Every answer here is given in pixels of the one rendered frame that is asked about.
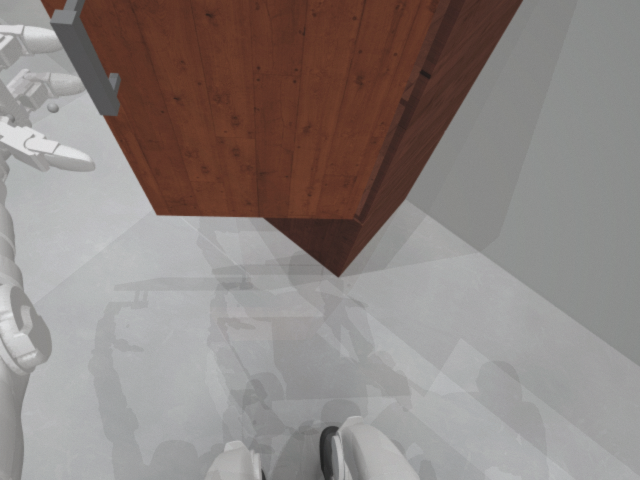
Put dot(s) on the left robot forearm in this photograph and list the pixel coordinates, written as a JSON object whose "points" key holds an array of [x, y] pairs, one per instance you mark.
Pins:
{"points": [[10, 273]]}

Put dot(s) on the cupboard door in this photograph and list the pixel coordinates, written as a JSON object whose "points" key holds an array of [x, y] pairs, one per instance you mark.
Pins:
{"points": [[255, 108]]}

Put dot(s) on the robot left thigh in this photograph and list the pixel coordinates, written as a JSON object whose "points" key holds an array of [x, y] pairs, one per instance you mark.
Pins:
{"points": [[237, 464]]}

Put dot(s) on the robot left hand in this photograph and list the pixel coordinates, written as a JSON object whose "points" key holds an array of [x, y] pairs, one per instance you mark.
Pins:
{"points": [[27, 92]]}

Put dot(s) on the right robot shin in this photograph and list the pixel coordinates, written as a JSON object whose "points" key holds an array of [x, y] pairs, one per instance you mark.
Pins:
{"points": [[355, 420]]}

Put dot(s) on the handle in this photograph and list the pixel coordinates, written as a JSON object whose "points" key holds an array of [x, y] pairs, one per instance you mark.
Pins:
{"points": [[71, 33]]}

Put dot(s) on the left robot upper arm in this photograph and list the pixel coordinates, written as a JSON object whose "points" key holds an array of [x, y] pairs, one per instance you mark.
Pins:
{"points": [[25, 342]]}

